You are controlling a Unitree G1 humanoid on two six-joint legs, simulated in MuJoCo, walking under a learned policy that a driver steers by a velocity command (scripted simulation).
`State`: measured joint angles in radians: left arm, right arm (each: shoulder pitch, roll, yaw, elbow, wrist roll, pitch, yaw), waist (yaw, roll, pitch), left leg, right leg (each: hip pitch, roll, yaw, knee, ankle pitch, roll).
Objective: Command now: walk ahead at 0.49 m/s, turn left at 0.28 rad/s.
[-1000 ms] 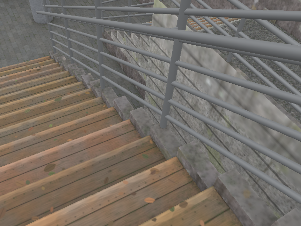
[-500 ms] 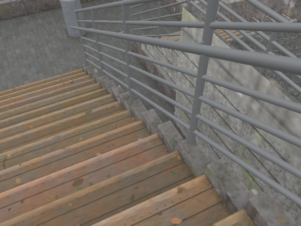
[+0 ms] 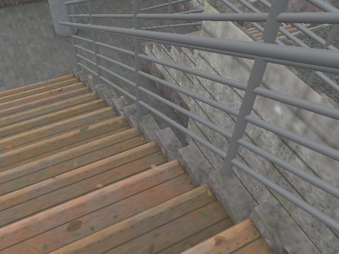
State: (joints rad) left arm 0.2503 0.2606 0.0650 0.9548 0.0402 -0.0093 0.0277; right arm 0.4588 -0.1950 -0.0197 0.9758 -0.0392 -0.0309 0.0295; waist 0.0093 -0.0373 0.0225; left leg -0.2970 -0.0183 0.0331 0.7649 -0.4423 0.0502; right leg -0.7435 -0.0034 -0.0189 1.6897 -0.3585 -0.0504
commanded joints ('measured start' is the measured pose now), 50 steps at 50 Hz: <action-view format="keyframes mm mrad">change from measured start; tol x32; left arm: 1 -95 39 -2 -82 6 1 -26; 12 -557 41 -9 -221 -13 -41 -42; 19 -359 -20 -35 -189 -22 -55 -50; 23 266 173 30 -16 30 -78 -40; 50 345 128 24 51 -5 -36 40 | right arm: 1 -91 -214 -32 -91 16 -62 -30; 24 379 -98 -49 -12 96 5 -74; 40 -499 -115 -72 -228 -28 49 6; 50 -378 -114 -60 -125 -13 8 19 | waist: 1 59 140 149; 20 -151 73 59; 25 9 -132 -377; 30 -81 -46 89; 50 37 18 109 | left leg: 1 -225 243 -403 -470 386 205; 11 540 230 -566 -254 329 269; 16 -57 46 -354 -164 227 128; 19 148 -2 -354 53 274 105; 24 -531 -53 -253 1159 -426 67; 34 -297 23 -53 543 443 7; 40 -702 48 -221 240 748 58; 43 -319 47 -95 -21 1068 39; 50 38 23 58 -383 643 55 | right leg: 1 39 -81 45 -613 340 49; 5 217 -40 17 -681 477 18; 11 -425 -87 146 -922 422 70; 20 445 -86 106 -1501 909 66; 24 1420 -455 295 -886 1408 -31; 27 863 -473 495 -1280 212 -196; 30 291 -313 183 -1282 464 -119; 33 367 -352 152 -1230 684 -142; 45 358 -308 -33 -1044 -199 -15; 50 530 -311 -94 -553 402 -55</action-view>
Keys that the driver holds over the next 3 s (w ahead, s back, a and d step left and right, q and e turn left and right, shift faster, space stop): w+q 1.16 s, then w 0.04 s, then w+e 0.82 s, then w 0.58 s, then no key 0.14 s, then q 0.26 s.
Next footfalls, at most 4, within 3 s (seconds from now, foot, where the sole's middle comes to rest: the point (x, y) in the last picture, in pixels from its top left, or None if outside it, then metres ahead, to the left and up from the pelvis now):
0.44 right None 0.45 -0.12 -0.91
1.02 left None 0.61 0.26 -1.08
1.68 right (113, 204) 0.99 0.31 -1.24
2.26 left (75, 183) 1.23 0.60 -1.40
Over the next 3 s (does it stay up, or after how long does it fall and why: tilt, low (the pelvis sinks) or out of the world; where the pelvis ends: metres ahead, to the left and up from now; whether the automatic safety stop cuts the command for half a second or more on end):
stays up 1.47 0.56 -0.80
